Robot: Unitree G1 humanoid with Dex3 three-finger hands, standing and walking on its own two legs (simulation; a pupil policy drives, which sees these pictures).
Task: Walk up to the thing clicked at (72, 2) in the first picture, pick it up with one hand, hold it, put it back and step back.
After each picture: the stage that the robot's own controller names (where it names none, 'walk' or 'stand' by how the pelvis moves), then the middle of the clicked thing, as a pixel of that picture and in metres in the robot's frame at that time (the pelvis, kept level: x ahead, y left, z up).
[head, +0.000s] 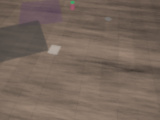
stand; (72, 5) +2.21 +0.18 -0.72
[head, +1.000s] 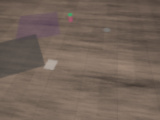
walk; (70, 17) +2.07 +0.32 -0.72
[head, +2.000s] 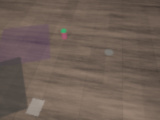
walk; (64, 34) +1.49 +0.33 -0.72
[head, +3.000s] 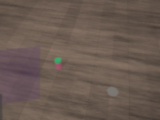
walk; (58, 63) +0.98 +0.30 -0.71
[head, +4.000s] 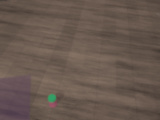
walk; (52, 101) +0.61 +0.23 -0.69
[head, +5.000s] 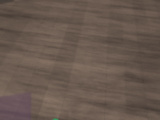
stand; out of the picture +0.39 +0.18 -0.70
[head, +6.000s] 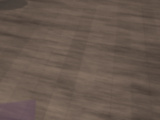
stand; out of the picture +0.34 +0.18 -0.72
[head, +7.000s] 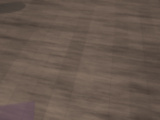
stand; out of the picture +0.34 +0.19 -0.73
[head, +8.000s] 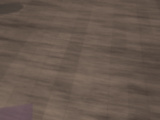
stand; out of the picture +0.33 +0.20 -0.73
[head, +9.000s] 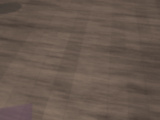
stand; out of the picture +0.32 +0.20 -0.73
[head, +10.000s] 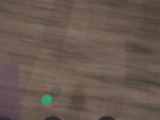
go down; (47, 101) +0.36 +0.19 -0.58
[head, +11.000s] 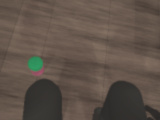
go down; (36, 66) +0.42 +0.21 -0.32
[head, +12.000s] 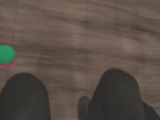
close in; (6, 57) +0.41 +0.24 -0.26
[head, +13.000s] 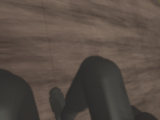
close; out of the picture +0.41 +0.26 -0.22
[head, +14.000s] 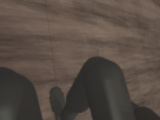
lift; out of the picture +0.39 +0.26 -0.23
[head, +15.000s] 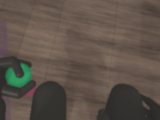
lift; (23, 81) +0.30 +0.22 -0.07
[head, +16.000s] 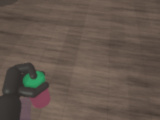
hold; (37, 90) +0.32 +0.17 +0.02
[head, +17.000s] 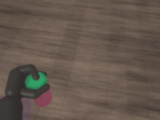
hold; (39, 90) +0.32 +0.17 -0.01
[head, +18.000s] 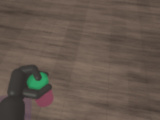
hold; (41, 90) +0.32 +0.16 -0.01
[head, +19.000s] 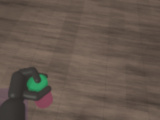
crouch; (41, 91) +0.32 +0.16 -0.04
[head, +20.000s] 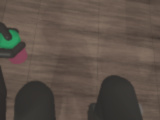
lower; (13, 48) +0.44 +0.21 -0.11
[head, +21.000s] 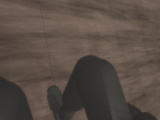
lower; out of the picture +0.42 +0.26 -0.23
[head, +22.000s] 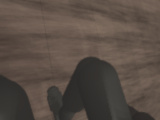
lower; out of the picture +0.41 +0.27 -0.23
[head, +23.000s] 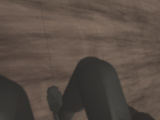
lower; out of the picture +0.41 +0.27 -0.23
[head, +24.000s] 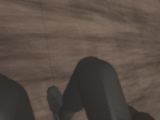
lower; out of the picture +0.41 +0.27 -0.23
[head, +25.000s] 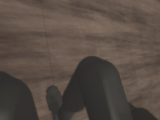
open; out of the picture +0.40 +0.25 -0.23
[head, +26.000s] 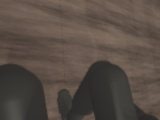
stand; out of the picture +0.39 +0.24 -0.23
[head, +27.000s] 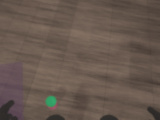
stand; (51, 102) +0.37 +0.17 -0.56
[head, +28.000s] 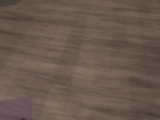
stand; out of the picture +0.34 +0.17 -0.67
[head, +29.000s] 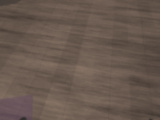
stand; out of the picture +0.35 +0.17 -0.67
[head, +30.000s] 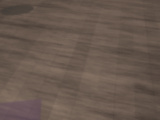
stand; out of the picture +0.37 +0.15 -0.72
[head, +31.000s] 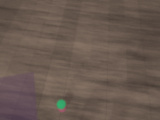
walk; (61, 106) +0.41 +0.13 -0.70
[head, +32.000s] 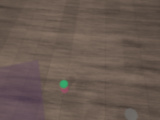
walk; (64, 86) +0.61 +0.17 -0.70
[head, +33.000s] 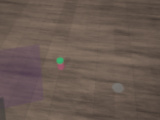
stand; (60, 63) +0.92 +0.24 -0.69
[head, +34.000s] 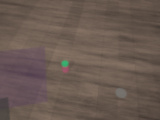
stand; (65, 66) +0.93 +0.18 -0.72
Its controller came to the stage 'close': yes
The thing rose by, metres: 0.70
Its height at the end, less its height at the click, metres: +0.00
